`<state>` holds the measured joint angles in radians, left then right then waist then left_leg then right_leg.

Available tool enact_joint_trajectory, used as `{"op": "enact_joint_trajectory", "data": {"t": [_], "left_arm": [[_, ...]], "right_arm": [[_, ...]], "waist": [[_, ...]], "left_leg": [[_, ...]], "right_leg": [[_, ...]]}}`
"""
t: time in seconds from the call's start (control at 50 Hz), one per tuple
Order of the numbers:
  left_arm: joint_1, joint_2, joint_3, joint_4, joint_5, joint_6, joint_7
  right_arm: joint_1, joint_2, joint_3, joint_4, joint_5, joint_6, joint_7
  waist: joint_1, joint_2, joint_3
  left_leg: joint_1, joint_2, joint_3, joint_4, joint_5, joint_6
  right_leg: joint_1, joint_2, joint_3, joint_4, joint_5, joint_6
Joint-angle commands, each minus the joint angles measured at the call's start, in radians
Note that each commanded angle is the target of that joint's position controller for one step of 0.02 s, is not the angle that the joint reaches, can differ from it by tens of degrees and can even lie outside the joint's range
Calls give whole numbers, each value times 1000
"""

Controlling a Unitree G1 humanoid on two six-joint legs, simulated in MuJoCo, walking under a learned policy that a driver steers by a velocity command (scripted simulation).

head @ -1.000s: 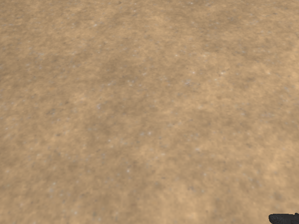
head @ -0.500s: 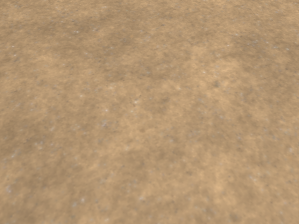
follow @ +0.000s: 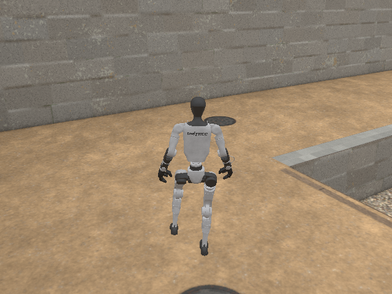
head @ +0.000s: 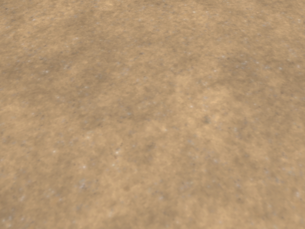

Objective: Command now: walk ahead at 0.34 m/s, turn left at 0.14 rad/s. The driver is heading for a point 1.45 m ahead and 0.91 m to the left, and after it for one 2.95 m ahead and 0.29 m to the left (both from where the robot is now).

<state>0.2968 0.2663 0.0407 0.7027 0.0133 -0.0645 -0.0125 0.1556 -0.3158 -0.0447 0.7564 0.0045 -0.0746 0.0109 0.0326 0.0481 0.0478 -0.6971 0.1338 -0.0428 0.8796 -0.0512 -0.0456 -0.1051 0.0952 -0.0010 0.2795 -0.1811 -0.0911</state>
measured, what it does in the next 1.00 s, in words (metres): walks ahead, turning left: left foot, then right foot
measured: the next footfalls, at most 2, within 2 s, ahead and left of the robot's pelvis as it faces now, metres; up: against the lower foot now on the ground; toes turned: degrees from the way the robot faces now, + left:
left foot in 0.20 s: +0.27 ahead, +0.14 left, +0.00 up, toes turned +6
right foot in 0.62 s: +0.31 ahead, -0.09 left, +0.00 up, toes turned +26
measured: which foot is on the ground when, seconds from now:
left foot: up 0.00-0.18, down 0.20-0.62, up 0.64-1.00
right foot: down 0.00-0.22, up 0.24-0.60, down 0.62-1.00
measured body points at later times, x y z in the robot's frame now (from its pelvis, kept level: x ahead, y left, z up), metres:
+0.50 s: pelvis +0.17 +0.03 -0.01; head +0.22 +0.05 +0.43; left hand +0.25 +0.33 -0.12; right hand +0.39 -0.21 -0.11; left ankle +0.23 +0.13 -0.75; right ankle +0.26 -0.12 -0.71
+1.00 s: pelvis +0.20 +0.00 -0.01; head +0.23 +0.02 +0.44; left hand +0.16 +0.31 -0.11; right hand +0.49 -0.13 -0.10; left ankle +0.12 +0.11 -0.72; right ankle +0.28 -0.11 -0.75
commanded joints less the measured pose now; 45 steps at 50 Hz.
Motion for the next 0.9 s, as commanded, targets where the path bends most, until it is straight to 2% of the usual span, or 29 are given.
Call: {"op": "enact_joint_trajectory", "data": {"t": [0.02,0.08,0.12,0.16,0.18,0.2,0.22,0.24,0.26,0.28,0.3,0.32,0.34,0.38,0.44,0.5,0.54,0.56,0.6,0.62,0.64,0.66,0.68,0.7,0.72,0.74,0.8,0.84,0.9], "left_arm": [[-38,153,39,-38,7,-17,17],[-25,165,42,-2,5,-8,22],[-38,177,49,10,-7,10,30],[-59,187,55,9,-19,31,45],[-77,181,55,3,-22,42,54],[-54,173,50,-8,-12,45,61],[55,108,29,-39,24,34,54],[79,95,12,-35,19,26,36],[24,164,28,-30,-12,28,23],[-47,165,29,-49,-23,36,24],[-78,157,30,-50,-16,49,33],[-90,160,35,-57,-8,63,42],[-78,142,32,-56,-8,72,44],[-50,112,25,-41,-4,71,51],[-62,109,24,-33,-4,68,56],[-99,111,28,-42,-9,63,51],[-112,114,31,-48,-13,52,44],[-109,115,34,-48,-15,44,40],[-60,116,43,-32,-18,31,32],[-36,160,57,-29,-8,28,35],[-59,260,79,-43,18,38,42],[-74,252,82,-46,47,41,39],[-121,196,65,-72,42,38,43],[-164,158,56,-80,24,39,47],[-185,138,50,-87,7,40,51],[-187,129,44,-87,-2,43,55],[-139,136,47,-74,6,60,65],[-104,159,58,-64,6,69,68],[-122,196,74,-64,-1,74,60]], "right_arm": [[-34,-27,-1,-50,0,-15,12],[-61,-38,-6,-68,10,-17,32],[-65,-64,-17,-89,3,-15,46],[-5,-93,-33,-94,-10,-13,58],[90,-116,-48,-74,-12,-14,57],[173,-174,-69,-67,-13,-15,45],[193,-265,-86,-89,-21,-8,30],[202,-220,-70,-109,-26,-1,23],[157,-170,-61,-134,-14,12,20],[96,-136,-53,-146,-1,25,13],[56,-114,-45,-153,10,39,6],[30,-110,-43,-159,8,48,-1],[8,-117,-46,-166,-1,58,-3],[0,-137,-58,-173,-14,68,-12],[4,-158,-70,-178,-2,81,-31],[-8,-158,-73,-186,1,99,-38],[-5,-155,-74,-189,1,108,-38],[-5,-152,-74,-191,3,112,-38],[-24,-141,-71,-196,13,121,-40],[3,-112,-63,-194,15,123,-41],[44,-62,-51,-208,10,119,-36],[23,-112,-67,-222,5,104,-34],[44,-170,-88,-199,3,101,-32],[65,-171,-95,-171,10,110,-34],[86,-148,-92,-152,9,123,-40],[90,-125,-86,-149,9,132,-40],[16,-79,-68,-187,24,135,-35],[-25,-66,-60,-212,22,132,-29],[-35,-52,-50,-228,17,132,-15]], "waist": [[7,-99,-25],[22,-104,-30],[12,-114,-31],[-24,-126,-65],[-73,-112,-110],[-106,-35,-181],[-42,185,-308],[-55,206,-468],[-88,73,-442],[-77,8,-326],[-59,-52,-223],[-35,-33,-170],[-12,11,-140],[-8,62,-147],[-23,67,-202],[-39,93,-189],[-49,112,-177],[-47,119,-174],[-12,120,-166],[-12,70,-168],[-63,-189,-151],[-43,-340,-124],[-53,-246,-117],[-68,-187,-103],[-69,-167,-95],[-60,-169,-83],[-14,-207,-75],[14,-225,-99],[19,-239,-121]], "left_leg": [[166,-43,39,-180,218,6],[180,-74,26,-270,237,29],[135,-90,33,-298,114,53],[174,-126,65,-324,-8,83],[283,-160,85,-378,19,105],[456,-122,6,-423,321,148],[796,121,-326,-341,743,313],[962,251,-631,-420,704,467],[894,203,-537,-452,496,424],[774,155,-445,-478,320,373],[629,119,-383,-520,201,334],[507,85,-357,-554,101,311],[419,39,-326,-579,50,291],[372,8,-292,-581,97,292],[383,1,-302,-560,41,281],[365,-15,-349,-562,-133,256],[382,-16,-392,-549,-172,245],[395,-17,-413,-536,-166,238],[377,-48,-421,-484,-151,202],[320,-95,-386,-413,-229,157],[161,-230,-216,-207,-449,90],[70,-272,-101,40,-563,43],[77,-221,-124,194,-514,21],[76,-213,-109,255,-456,5],[65,-206,-96,310,-408,-15],[49,-199,-87,355,-378,-32],[31,-171,-16,259,-326,-62],[48,-143,-3,163,-341,-72],[174,-114,42,11,-365,-57]], "right_leg": [[-95,-215,-16,-83,515,-92],[-6,-262,-26,-52,520,-84],[87,-296,-18,24,584,-77],[140,-307,-11,159,730,-56],[123,-278,-34,302,771,-29],[41,-206,-76,521,634,30],[-293,-57,-89,889,-44,112],[-488,49,64,1103,-513,143],[-519,-26,149,1146,-445,130],[-554,-62,127,1108,-376,125],[-554,-94,112,1027,-331,129],[-504,-116,110,934,-293,131],[-441,-108,89,848,-270,137],[-382,-85,66,723,-253,159],[-340,-81,84,608,-169,177],[-315,-70,93,517,-127,176],[-298,-63,96,443,-133,165],[-281,-59,94,390,-130,156],[-170,-60,72,189,-30,126],[-80,-152,134,103,-3,91],[-10,-378,370,44,77,-25],[-75,-498,539,-8,166,-153],[-91,-482,479,10,186,-161],[-97,-418,371,34,195,-117],[-78,-369,293,52,200,-86],[-67,-355,246,58,237,-83],[1,-327,148,53,283,-100],[66,-357,140,61,317,-119],[40,-385,95,66,347,-126]]}}
Over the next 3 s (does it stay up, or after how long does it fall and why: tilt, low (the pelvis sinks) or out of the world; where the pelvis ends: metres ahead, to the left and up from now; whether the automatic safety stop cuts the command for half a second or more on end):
stays up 0.30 0.12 0.00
